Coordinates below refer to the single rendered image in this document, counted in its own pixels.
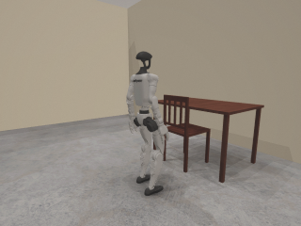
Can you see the chair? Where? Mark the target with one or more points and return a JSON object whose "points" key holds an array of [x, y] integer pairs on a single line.
{"points": [[186, 130]]}

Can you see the robot left forearm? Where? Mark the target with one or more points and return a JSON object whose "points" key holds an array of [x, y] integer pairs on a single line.
{"points": [[131, 110]]}

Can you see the right robot foot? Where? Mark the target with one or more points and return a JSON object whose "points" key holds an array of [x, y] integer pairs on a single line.
{"points": [[149, 191]]}

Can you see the humanoid robot torso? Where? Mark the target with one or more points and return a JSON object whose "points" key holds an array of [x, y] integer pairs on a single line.
{"points": [[141, 95]]}

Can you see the table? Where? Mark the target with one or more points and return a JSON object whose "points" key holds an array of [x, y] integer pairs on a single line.
{"points": [[224, 108]]}

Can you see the robot right forearm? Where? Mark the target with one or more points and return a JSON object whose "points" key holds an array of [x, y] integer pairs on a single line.
{"points": [[156, 112]]}

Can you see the left robot upper arm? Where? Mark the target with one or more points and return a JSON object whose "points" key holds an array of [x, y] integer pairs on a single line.
{"points": [[130, 92]]}

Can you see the robot left hand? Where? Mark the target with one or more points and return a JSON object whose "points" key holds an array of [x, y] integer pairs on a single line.
{"points": [[131, 122]]}

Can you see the robot right hand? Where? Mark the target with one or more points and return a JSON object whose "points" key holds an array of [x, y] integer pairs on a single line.
{"points": [[162, 129]]}

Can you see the right robot upper arm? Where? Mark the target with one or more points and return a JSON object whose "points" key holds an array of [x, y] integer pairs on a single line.
{"points": [[153, 80]]}

